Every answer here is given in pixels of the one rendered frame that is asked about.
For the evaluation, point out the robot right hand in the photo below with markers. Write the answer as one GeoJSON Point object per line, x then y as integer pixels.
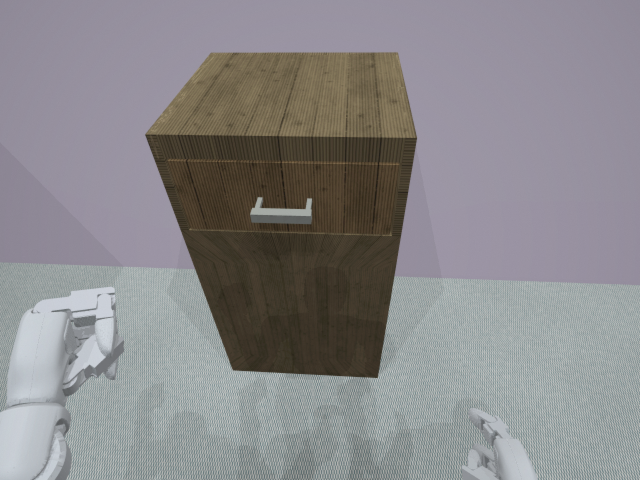
{"type": "Point", "coordinates": [509, 461]}

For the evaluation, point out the handle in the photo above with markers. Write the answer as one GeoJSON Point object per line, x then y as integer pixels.
{"type": "Point", "coordinates": [285, 216]}

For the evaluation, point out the drawer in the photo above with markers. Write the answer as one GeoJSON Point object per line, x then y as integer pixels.
{"type": "Point", "coordinates": [347, 197]}

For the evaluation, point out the cabinet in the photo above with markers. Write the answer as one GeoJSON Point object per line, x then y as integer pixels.
{"type": "Point", "coordinates": [294, 302]}

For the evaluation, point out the left robot forearm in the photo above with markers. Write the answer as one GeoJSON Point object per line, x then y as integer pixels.
{"type": "Point", "coordinates": [32, 443]}

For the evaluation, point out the robot left hand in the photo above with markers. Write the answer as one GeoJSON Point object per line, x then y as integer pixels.
{"type": "Point", "coordinates": [39, 369]}

